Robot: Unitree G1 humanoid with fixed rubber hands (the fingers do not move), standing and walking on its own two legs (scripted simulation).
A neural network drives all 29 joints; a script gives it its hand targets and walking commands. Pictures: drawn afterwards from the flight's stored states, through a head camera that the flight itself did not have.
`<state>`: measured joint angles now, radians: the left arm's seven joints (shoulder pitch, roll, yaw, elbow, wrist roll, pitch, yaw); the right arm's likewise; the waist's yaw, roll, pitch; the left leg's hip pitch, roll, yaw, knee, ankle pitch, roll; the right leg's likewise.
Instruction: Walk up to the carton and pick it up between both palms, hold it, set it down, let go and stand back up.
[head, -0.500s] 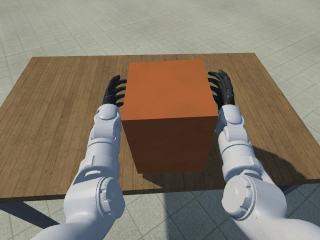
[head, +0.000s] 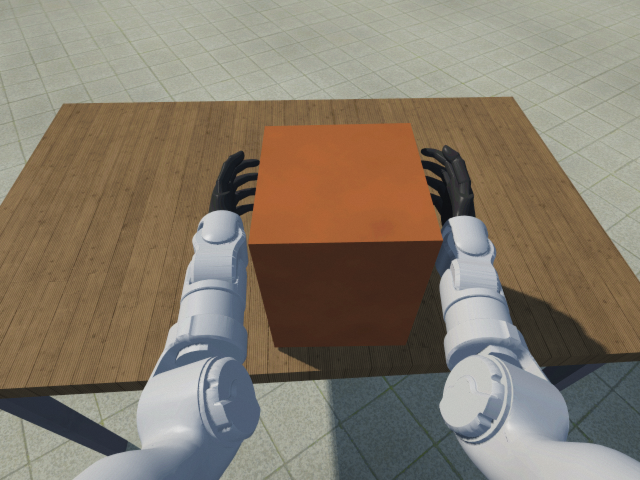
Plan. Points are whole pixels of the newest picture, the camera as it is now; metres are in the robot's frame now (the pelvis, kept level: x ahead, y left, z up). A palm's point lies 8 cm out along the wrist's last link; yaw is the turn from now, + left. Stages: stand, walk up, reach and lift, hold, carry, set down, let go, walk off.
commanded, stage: set down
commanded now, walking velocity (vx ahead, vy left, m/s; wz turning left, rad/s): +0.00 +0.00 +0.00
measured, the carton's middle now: (338, 241) +0.42 -0.05 +0.03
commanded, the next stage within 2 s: none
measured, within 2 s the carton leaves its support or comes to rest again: rests again in 1.32 s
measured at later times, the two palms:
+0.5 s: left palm (232, 213) +0.43 +0.09 +0.10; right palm (458, 219) +0.39 -0.20 +0.10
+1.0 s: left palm (232, 215) +0.43 +0.09 +0.09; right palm (459, 219) +0.39 -0.20 +0.10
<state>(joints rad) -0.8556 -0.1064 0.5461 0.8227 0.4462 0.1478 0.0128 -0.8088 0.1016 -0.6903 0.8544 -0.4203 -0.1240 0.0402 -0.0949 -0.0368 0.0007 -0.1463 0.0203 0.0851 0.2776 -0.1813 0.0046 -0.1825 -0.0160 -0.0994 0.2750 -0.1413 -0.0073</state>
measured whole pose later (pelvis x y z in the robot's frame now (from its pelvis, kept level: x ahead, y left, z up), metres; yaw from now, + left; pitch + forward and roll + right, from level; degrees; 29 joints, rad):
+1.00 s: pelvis +0.00 +0.00 +0.00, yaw -1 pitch +3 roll +0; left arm -0.83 -0.16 0.58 0.73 0.50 0.11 -0.01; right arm -0.74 0.13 -0.66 0.73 -0.41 -0.12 0.08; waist -0.08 -0.05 0.04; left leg -0.13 0.02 0.10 0.26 -0.18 0.01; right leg -0.18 -0.01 -0.09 0.26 -0.13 -0.01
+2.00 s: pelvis -0.03 -0.02 -0.02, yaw -2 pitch +20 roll +0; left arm -1.20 0.23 -0.11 1.49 -0.26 -0.20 0.09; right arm -1.12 -0.32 0.11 1.36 0.41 -0.14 -0.04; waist -0.06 -0.02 -0.25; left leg -0.64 0.05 0.05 0.50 -0.21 -0.02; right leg -0.67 0.02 -0.07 0.45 -0.13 -0.04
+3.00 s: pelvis -0.02 -0.01 +0.00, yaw -1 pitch +4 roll -1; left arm -0.94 0.24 0.11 0.88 -0.06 0.31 0.05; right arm -0.97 -0.31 0.04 1.07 0.35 0.15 -0.07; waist -0.03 -0.03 -0.08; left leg -0.21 0.03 0.02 0.33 -0.18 -0.01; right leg -0.22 0.02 -0.06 0.25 -0.10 -0.03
